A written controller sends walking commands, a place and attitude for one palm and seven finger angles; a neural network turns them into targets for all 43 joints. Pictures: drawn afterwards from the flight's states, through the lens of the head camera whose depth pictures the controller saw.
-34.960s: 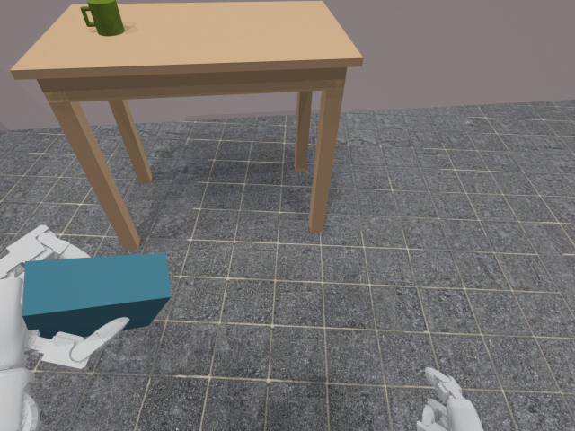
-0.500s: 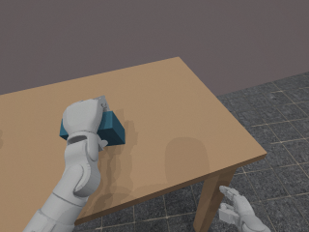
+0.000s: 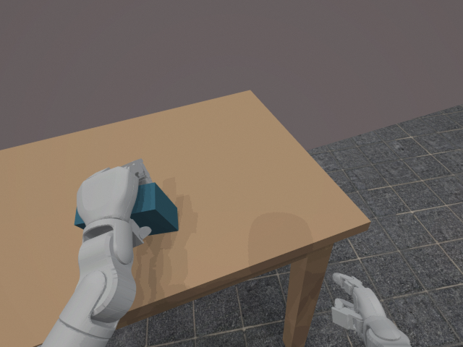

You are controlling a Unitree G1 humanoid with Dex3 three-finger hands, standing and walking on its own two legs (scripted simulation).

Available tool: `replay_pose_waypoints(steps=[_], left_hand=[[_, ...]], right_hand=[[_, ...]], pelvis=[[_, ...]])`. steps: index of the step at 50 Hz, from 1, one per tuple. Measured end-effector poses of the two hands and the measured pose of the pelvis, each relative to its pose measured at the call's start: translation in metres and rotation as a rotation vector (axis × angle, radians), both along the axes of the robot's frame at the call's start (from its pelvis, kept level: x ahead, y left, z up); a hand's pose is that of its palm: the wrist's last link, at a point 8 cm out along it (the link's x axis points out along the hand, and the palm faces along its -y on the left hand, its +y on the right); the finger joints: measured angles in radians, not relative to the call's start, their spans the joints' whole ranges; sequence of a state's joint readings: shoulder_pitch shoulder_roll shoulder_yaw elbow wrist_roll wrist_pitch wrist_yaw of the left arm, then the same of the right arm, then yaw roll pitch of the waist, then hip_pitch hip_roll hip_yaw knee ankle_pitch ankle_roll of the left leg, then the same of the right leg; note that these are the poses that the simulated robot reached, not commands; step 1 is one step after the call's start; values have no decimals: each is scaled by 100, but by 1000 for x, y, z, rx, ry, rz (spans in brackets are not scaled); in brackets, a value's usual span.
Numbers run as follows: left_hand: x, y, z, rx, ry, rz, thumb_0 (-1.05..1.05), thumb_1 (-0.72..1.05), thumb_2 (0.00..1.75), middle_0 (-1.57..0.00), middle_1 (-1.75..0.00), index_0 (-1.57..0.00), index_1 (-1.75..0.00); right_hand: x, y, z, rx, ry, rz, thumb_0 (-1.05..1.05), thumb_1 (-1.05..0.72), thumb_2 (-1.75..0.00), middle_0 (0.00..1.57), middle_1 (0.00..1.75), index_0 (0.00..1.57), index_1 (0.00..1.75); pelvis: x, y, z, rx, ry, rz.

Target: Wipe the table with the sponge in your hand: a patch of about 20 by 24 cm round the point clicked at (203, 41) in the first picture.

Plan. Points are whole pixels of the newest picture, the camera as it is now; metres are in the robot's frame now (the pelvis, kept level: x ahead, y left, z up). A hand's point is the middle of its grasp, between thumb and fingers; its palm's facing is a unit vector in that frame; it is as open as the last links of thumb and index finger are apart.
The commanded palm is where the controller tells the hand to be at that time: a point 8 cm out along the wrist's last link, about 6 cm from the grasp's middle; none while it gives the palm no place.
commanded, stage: slide back across to the middle lane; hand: left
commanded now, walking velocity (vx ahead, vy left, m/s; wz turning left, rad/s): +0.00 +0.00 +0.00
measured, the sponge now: (136, 218) +0.30 +0.22 +0.10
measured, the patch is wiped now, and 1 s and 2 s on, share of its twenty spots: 0.95 0.95 0.95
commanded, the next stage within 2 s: wipe forward along the middle lane in 0.70 s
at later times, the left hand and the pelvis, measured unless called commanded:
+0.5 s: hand (103, 226) +0.24 +0.23 +0.15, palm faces +0.19 -0.12 -0.97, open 9.1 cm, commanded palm +0.20 +0.25 +0.19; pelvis -0.02 -0.03 +0.00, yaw -5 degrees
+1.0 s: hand (65, 233) +0.23 +0.29 +0.15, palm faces +0.12 -0.09 -0.99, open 9.2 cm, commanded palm +0.20 +0.29 +0.19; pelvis -0.04 +0.01 +0.00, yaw -4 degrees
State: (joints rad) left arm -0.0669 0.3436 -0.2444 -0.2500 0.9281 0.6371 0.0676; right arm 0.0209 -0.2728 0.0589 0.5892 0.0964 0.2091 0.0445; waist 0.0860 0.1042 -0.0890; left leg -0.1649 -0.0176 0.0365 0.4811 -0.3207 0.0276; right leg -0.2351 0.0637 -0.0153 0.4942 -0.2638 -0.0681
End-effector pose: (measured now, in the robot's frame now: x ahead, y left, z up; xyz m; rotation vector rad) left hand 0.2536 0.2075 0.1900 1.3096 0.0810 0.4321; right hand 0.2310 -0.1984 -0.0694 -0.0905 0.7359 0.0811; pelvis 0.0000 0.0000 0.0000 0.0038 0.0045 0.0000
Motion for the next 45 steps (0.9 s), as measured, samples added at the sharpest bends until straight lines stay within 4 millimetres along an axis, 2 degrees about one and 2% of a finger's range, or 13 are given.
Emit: replay_pose_waypoints(steps=[9, 18, 23, 33, 39, 45], left_hand=[[-16, -9, 1, -7, 10, -13, 4, -40, 107, -64, -151, -79, -145], [-31, -1, 6, -3, 32, -5, 3, -41, 107, -67, -148, -81, -143], [-39, 10, 9, 36, 67, 22, 1, -42, 107, -68, -146, -82, -141], [-49, 49, 11, 71, 153, 96, -2, -44, 107, -72, -142, -83, -140], [-53, 62, 10, 102, 184, 64, -3, -44, 107, -74, -140, -82, -141], [-55, 68, 7, 103, 170, 19, -4, -44, 108, -75, -139, -83, -141]], right_hand=[[-3, -18, -2, -8, -12, -23, 1, -91, -90, 20, 30, 19, 30], [-12, -33, 0, -18, -38, -52, 1, -91, -90, 20, 30, 20, 30], [-21, -45, 2, -34, -61, -88, 1, -91, -90, 20, 30, 20, 30], [-42, -68, -3, -105, -92, -156, 1, -91, -90, 20, 30, 20, 30], [-53, -65, -6, -129, -99, -175, 1, -91, -90, 20, 30, 20, 30], [-61, -47, -10, -124, -100, -173, 1, -91, -90, 20, 30, 20, 30]], pelvis=[[-2, -13, 0, 7, -13, -9], [-8, -24, -1, 16, -29, -50], [-13, -28, -1, 21, -35, -81], [-26, -27, -4, 17, -39, -92], [-31, -19, -5, 10, -39, -89], [-33, -5, -5, 5, -42, -84]])
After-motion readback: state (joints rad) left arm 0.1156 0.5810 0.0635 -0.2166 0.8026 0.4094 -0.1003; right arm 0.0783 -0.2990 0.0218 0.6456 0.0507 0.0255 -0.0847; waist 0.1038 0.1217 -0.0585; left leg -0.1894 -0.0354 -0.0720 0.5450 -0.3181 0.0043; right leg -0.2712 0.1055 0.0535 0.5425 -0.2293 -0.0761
